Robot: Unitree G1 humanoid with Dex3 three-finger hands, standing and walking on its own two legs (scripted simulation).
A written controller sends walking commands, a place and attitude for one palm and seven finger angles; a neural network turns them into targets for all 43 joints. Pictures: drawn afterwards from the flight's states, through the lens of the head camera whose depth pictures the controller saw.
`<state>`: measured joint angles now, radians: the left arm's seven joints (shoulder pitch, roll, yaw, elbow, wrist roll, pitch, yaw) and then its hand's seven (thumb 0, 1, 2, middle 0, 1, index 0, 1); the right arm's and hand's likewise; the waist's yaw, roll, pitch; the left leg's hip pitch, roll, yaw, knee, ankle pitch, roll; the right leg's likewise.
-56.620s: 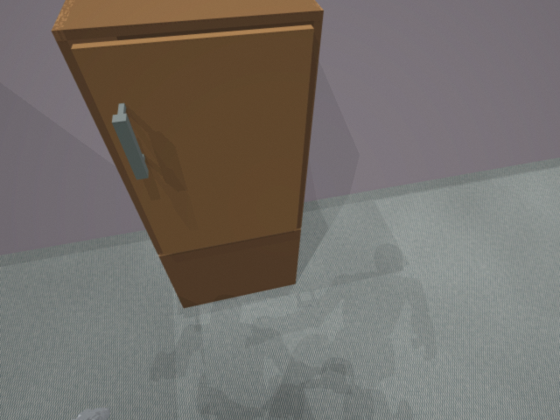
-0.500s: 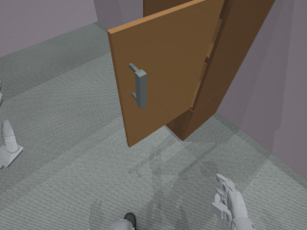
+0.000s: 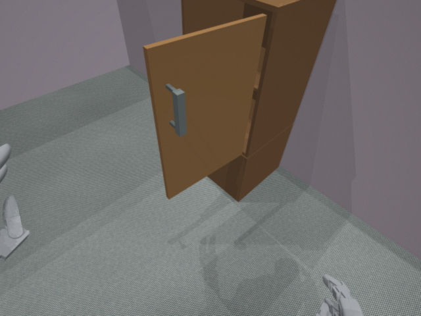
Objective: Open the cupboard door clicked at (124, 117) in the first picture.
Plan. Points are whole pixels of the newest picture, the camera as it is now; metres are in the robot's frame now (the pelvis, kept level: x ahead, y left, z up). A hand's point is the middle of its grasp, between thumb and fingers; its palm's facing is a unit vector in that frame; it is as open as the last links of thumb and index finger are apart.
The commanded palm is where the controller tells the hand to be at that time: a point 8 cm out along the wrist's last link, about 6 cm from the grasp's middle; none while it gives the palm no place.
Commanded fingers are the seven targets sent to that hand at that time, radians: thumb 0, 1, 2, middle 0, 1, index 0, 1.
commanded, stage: stop stepping back and stand still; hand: left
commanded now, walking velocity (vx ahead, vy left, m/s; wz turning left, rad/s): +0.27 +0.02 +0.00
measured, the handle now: (175, 110) +0.61 +0.12 +0.06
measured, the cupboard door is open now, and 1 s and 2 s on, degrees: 86 86 86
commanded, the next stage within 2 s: let the arm hang, fingers relaxed in 0.46 s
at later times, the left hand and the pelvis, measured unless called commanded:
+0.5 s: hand (4, 248) +0.17 +0.27 +0.16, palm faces +0.45 -0.76 -0.46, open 7.4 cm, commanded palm +0.11 +0.31 +0.18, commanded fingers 0.00 0.90 0.90 -0.20 -0.30 -0.20 -0.30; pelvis -0.02 +0.01 +0.00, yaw +1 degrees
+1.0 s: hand out of the picture -0.03 +0.20 -0.17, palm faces +0.11 -0.97 -0.22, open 6.9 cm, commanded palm none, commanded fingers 0.00 0.90 0.90 -0.20 -0.30 -0.20 -0.30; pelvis -0.03 +0.01 +0.00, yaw +4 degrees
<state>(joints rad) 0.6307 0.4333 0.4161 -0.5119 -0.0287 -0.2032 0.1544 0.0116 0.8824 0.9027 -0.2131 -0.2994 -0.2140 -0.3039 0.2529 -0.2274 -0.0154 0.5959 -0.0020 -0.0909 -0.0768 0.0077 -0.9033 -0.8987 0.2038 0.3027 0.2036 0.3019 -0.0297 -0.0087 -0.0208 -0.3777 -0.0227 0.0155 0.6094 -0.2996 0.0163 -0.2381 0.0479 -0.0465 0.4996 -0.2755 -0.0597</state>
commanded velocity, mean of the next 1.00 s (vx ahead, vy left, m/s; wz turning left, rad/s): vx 0.05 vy -0.01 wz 0.00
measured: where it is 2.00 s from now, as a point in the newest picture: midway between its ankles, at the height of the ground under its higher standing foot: outside the picture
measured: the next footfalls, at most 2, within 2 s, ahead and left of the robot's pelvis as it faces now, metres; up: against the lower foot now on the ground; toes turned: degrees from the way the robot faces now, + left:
left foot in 0.16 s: +0.02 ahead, +0.13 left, +0.00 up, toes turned +4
